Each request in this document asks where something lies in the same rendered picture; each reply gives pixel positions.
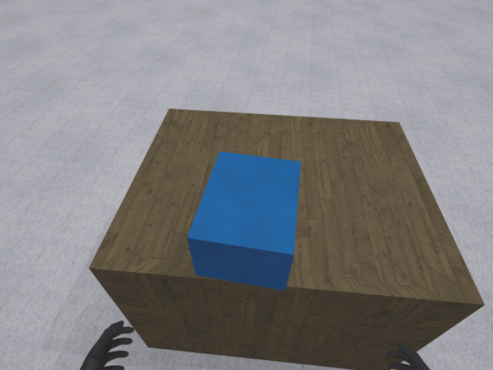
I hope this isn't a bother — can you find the carton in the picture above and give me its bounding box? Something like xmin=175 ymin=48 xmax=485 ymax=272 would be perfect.
xmin=187 ymin=152 xmax=301 ymax=291

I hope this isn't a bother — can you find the pedestal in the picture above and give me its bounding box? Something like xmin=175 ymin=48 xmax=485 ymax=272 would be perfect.
xmin=89 ymin=109 xmax=485 ymax=370

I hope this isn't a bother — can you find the robot left hand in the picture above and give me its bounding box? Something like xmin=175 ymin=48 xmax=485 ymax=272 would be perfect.
xmin=79 ymin=321 xmax=134 ymax=370

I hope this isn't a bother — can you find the robot right hand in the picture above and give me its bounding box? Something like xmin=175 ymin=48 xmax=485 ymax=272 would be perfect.
xmin=387 ymin=344 xmax=430 ymax=370

